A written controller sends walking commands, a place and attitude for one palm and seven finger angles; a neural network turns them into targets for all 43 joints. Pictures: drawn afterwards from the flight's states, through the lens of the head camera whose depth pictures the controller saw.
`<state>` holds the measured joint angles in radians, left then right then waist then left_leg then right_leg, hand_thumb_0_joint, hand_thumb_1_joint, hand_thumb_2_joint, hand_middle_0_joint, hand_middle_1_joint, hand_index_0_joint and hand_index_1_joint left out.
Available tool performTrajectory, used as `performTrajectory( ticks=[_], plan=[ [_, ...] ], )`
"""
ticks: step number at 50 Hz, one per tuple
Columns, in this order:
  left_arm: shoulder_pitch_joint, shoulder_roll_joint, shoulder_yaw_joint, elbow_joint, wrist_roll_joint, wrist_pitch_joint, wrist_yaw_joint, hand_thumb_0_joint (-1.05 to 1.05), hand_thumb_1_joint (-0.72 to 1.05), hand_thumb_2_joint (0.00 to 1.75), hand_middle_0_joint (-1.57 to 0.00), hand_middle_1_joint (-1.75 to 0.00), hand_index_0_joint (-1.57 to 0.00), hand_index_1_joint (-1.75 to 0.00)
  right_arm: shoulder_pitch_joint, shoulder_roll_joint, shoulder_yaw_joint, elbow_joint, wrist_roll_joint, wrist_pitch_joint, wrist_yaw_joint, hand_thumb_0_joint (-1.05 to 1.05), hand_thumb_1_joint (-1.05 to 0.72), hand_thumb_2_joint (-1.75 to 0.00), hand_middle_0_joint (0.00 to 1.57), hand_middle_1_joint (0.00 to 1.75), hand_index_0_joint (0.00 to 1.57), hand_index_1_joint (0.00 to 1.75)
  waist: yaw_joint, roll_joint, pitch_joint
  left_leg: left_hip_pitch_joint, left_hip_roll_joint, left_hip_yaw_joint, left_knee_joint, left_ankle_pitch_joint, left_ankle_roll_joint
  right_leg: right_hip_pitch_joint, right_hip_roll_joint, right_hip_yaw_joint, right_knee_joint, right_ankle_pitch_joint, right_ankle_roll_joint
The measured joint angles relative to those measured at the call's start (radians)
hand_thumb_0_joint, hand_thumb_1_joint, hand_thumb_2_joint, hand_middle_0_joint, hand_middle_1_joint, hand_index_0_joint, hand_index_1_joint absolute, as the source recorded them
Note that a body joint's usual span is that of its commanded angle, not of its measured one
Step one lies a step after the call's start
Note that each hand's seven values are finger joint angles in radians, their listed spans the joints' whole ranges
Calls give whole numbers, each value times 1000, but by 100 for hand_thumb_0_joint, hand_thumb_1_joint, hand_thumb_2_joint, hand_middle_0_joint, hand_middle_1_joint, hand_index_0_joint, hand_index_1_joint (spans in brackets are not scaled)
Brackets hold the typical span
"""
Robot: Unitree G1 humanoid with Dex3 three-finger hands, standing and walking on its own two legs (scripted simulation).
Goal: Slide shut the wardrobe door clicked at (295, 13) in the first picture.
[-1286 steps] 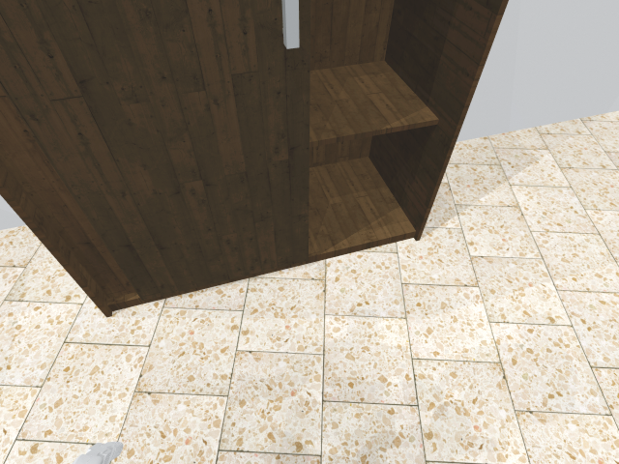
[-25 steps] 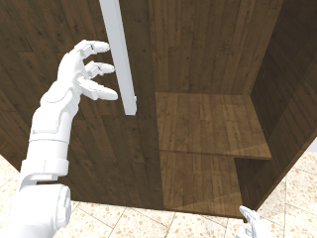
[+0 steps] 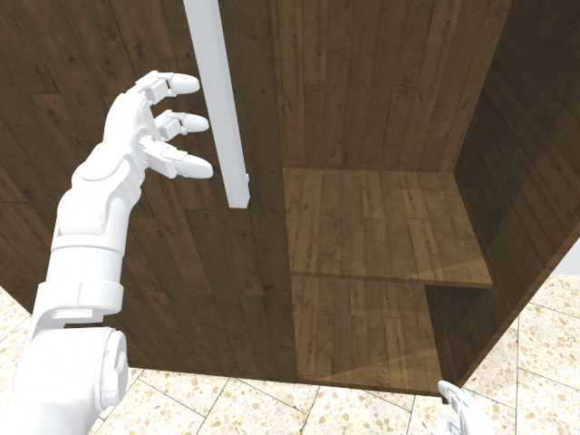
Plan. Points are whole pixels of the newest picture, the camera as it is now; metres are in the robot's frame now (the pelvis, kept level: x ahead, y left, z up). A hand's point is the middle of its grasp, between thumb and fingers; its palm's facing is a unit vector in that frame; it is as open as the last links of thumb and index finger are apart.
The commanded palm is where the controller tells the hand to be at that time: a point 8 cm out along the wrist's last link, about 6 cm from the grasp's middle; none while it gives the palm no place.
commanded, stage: move the hooked fingers beside the handle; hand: left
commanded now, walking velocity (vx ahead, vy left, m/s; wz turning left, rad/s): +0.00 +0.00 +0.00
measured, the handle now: (227, 110) +0.44 +0.11 +0.26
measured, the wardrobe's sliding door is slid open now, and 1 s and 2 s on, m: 0.48 0.48 0.48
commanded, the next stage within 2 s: none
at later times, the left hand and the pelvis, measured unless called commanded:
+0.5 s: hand (180, 129) +0.41 +0.16 +0.26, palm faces -0.02 -1.00 -0.04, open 13.5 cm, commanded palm +0.40 +0.23 +0.25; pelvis -0.02 -0.01 +0.00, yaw +0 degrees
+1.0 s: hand (174, 127) +0.41 +0.17 +0.26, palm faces -0.05 -1.00 -0.02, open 13.0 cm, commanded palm +0.43 +0.24 +0.24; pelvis -0.03 -0.01 -0.01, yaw +0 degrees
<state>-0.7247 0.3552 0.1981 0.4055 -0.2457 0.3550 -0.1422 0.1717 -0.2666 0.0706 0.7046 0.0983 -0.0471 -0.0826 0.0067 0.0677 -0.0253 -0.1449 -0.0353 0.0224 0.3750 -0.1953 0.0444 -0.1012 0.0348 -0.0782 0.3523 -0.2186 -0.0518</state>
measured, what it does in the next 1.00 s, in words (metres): stands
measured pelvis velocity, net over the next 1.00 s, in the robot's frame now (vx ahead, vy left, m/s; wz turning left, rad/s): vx -0.03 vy -0.01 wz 0.01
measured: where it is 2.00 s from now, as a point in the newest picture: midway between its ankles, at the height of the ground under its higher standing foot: outside the picture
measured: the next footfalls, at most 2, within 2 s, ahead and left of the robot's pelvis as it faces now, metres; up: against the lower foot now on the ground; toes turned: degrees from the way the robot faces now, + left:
none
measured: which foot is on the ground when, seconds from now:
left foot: down 0.00-1.00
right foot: down 0.00-1.00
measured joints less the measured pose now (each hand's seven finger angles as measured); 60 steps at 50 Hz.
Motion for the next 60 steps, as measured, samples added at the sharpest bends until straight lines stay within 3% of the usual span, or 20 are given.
performTrajectory(
  ticks=[27,44,60],
  plan=[
    [-105,60,21,229,10,-91,-55,-2,-50,30,-51,-123,-39,-124,52,-16,-10,27,9,-44,-10,1,-91,-90,20,30,20,30,-23,5,4,-47,15,-5,29,12,-9,-39,14,-6,10,21,-10],
    [-229,97,16,446,19,-175,-110,-2,-50,30,-59,-122,-47,-123,91,-28,-22,54,13,-61,-1,1,-91,-90,20,30,20,30,-30,8,-25,-152,27,-19,117,-7,-12,-127,24,-23,71,10,-9],
    [-310,128,11,595,38,-228,-121,-2,-50,30,-61,-122,-49,-122,147,-31,-13,63,8,-64,-8,1,-91,-90,20,30,20,30,-66,5,-53,-235,33,-13,187,-32,-5,-205,34,-5,128,-11,9]
  ],
)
